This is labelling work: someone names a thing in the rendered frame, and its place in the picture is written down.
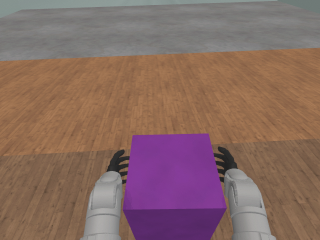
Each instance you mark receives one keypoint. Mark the right robot hand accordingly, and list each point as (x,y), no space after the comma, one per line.
(228,163)

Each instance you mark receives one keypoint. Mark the carton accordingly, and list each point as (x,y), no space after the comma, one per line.
(173,189)

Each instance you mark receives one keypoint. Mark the left robot hand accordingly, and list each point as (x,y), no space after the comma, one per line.
(116,160)

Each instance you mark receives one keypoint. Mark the robot right forearm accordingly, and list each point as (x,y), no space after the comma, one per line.
(246,206)

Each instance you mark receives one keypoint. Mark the robot left forearm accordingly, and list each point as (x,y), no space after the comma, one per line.
(104,208)

